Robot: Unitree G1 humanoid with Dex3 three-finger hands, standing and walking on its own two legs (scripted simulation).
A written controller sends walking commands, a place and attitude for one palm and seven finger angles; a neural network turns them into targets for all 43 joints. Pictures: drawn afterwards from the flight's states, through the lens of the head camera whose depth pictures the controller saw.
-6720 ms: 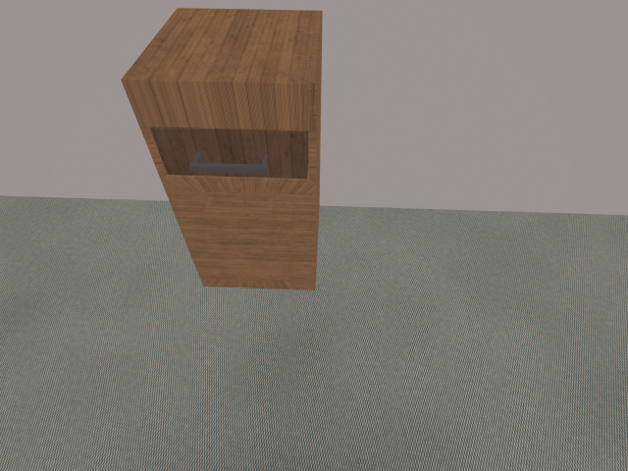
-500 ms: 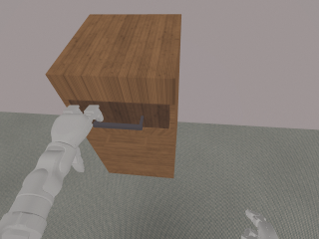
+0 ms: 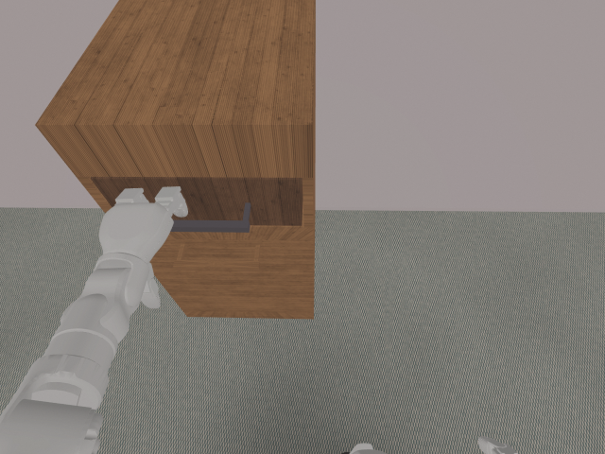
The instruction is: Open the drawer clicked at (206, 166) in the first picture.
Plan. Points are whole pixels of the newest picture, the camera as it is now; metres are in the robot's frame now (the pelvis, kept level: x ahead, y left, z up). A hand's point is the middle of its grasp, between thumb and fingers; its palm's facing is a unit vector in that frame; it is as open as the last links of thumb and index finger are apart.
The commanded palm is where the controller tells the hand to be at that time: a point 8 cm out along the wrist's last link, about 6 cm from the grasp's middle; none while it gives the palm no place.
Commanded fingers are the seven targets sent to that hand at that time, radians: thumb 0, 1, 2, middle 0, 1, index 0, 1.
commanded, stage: move the hooked fingers above the handle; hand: left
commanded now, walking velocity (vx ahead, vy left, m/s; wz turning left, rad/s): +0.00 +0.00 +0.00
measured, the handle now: (200, 217) +0.53 +0.22 -0.11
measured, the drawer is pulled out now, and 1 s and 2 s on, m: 0.00 0.00 0.00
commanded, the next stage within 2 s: none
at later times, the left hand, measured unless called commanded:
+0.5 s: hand (182, 236) +0.45 +0.22 -0.04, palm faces -0.08 -0.04 -1.00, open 13.8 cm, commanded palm +0.44 +0.22 +0.01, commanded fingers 0.00 -0.50 0.30 -0.30 -1.20 -0.30 -1.20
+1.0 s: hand (191, 233) +0.46 +0.21 -0.06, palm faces -0.12 -0.06 -0.99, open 13.8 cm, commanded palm +0.46 +0.22 +0.00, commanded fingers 0.00 -0.50 0.30 -0.30 -1.20 -0.30 -1.20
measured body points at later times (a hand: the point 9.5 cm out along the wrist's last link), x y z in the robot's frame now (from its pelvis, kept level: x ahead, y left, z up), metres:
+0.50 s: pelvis -0.01 +0.02 -0.03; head +0.10 +0.02 +0.41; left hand +0.45 +0.22 +0.01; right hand +0.02 -0.25 -0.16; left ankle -0.03 +0.09 -0.71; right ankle +0.04 -0.09 -0.71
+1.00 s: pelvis +0.00 +0.01 -0.04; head +0.12 +0.01 +0.40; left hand +0.46 +0.21 +0.00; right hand +0.02 -0.26 -0.17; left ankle -0.03 +0.09 -0.71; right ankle +0.04 -0.09 -0.71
